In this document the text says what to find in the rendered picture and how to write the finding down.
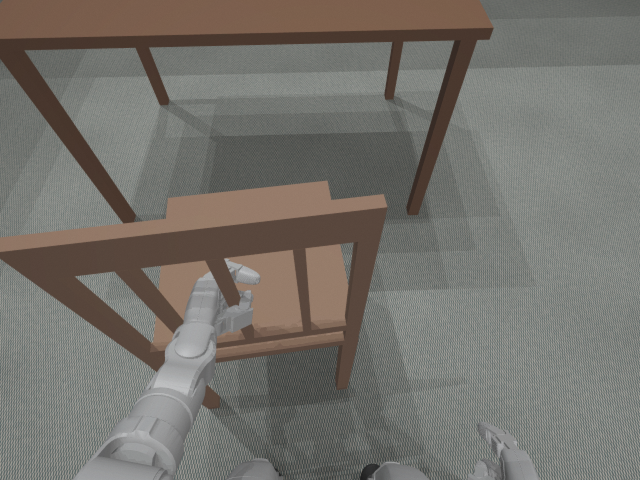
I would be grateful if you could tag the left robot upper arm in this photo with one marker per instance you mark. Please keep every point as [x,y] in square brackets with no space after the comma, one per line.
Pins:
[103,468]

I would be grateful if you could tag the table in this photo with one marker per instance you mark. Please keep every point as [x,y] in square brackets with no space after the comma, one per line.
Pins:
[140,24]

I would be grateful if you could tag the chair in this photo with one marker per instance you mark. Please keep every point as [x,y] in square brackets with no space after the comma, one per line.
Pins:
[290,235]

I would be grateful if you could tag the robot left forearm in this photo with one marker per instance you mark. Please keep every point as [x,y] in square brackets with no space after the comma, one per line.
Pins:
[156,428]

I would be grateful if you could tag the left robot hand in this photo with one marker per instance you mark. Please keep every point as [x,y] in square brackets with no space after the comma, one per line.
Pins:
[206,301]

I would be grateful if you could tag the robot right shin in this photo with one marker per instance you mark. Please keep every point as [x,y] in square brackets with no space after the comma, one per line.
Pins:
[385,463]

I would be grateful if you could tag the right robot hand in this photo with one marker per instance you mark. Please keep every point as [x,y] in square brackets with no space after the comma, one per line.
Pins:
[515,463]

